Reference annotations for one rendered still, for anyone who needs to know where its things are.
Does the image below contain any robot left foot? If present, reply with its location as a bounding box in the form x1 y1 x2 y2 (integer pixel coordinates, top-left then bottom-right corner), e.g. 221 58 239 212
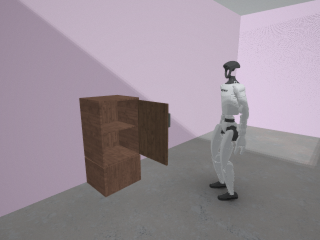
217 191 238 201

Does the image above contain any robot right forearm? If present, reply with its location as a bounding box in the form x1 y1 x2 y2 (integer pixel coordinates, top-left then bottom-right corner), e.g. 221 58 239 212
219 113 225 124

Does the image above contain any robot foot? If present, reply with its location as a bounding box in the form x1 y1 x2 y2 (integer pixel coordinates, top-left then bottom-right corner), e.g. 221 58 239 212
209 181 227 189
217 191 238 201

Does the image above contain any robot left hand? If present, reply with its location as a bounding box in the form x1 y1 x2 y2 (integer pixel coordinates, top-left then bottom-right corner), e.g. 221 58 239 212
234 136 247 155

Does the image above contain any handle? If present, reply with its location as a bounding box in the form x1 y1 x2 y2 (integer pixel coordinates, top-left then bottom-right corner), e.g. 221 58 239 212
168 113 171 127

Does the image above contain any robot left forearm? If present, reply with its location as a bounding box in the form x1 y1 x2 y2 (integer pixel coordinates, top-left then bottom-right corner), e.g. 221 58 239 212
238 106 249 137

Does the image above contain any robot right foot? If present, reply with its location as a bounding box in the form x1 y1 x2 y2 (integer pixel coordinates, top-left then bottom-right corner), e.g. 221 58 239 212
209 181 227 189

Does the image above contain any cupboard door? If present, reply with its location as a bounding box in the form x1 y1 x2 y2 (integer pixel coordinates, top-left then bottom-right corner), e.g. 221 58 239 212
137 100 169 166

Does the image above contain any robot left upper arm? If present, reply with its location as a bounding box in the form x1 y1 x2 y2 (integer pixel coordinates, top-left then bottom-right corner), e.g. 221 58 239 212
233 83 249 114

